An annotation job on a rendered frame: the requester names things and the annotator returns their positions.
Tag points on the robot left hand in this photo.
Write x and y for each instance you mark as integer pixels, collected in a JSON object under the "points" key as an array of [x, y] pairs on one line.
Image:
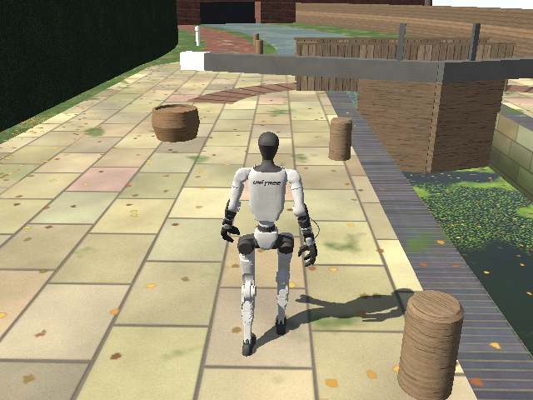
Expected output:
{"points": [[232, 229]]}

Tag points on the robot left forearm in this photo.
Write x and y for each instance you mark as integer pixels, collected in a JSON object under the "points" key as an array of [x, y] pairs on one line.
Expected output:
{"points": [[228, 217]]}

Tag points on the robot left shin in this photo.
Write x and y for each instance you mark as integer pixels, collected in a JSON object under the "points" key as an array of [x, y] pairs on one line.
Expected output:
{"points": [[247, 316]]}

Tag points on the robot left upper arm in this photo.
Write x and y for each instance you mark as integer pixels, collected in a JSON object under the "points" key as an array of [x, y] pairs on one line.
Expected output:
{"points": [[237, 187]]}

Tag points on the robot right hand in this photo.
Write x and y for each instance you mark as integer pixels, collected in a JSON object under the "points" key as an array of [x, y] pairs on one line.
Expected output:
{"points": [[312, 254]]}

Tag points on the robot right upper arm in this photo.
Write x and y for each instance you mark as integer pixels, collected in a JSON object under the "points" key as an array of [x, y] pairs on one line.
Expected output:
{"points": [[293, 177]]}

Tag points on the right robot thigh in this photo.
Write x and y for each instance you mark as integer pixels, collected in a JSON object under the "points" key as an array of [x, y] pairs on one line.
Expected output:
{"points": [[285, 245]]}

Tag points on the robot right forearm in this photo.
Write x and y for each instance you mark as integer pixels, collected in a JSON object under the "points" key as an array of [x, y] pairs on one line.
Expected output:
{"points": [[306, 229]]}

